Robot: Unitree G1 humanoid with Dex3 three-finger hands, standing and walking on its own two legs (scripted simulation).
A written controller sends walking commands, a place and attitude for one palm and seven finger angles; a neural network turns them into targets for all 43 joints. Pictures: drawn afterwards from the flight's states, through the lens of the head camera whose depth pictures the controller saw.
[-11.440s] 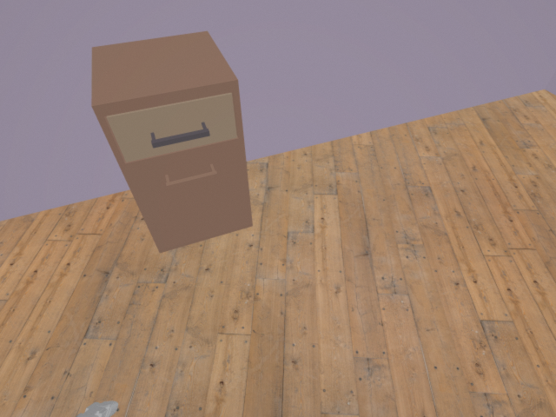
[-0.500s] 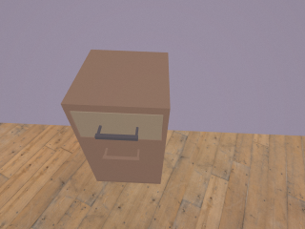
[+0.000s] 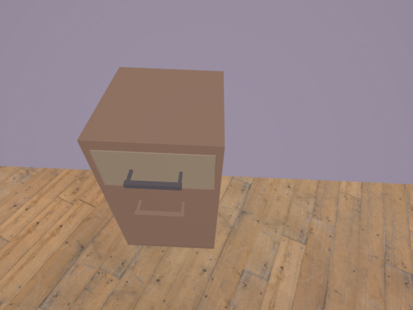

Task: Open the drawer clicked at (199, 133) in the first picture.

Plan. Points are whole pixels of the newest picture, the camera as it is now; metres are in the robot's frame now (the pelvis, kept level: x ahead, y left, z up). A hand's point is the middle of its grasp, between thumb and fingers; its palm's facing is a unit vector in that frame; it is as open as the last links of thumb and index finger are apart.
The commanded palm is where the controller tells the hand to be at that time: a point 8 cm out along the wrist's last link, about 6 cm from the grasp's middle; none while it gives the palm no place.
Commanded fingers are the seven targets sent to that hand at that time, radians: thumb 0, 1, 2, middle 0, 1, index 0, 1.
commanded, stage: raise the hand with hooked fingers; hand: left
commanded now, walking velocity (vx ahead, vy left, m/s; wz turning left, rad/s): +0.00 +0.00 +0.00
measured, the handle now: (154, 179) +0.53 +0.20 -0.17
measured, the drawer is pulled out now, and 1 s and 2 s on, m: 0.00 0.00 0.00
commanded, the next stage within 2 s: move the hooked fingers above the handle in 1.90 s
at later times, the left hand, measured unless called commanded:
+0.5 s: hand (132, 307) +0.15 +0.16 -0.08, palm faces -0.16 -0.23 -0.96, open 9.0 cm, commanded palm +0.16 +0.19 -0.01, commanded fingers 0.00 0.29 0.64 -0.24 -0.69 -0.24 -0.69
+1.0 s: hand (127, 234) +0.26 +0.18 -0.01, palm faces -0.04 -0.11 -0.99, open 12.0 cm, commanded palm +0.25 +0.19 +0.06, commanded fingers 0.00 -0.29 0.39 -0.28 -1.07 -0.28 -1.07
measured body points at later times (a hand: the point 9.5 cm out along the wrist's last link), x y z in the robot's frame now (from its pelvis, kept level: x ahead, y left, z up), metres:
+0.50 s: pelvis -0.01 -0.05 -0.03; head +0.03 -0.05 +0.42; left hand +0.15 +0.17 -0.03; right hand +0.24 -0.28 -0.09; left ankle -0.01 +0.09 -0.74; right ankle +0.01 -0.12 -0.74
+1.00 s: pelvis +0.03 -0.03 -0.02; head +0.07 -0.07 +0.42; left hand +0.26 +0.19 +0.04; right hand +0.19 -0.29 -0.14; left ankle -0.01 +0.10 -0.74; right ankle +0.01 -0.12 -0.74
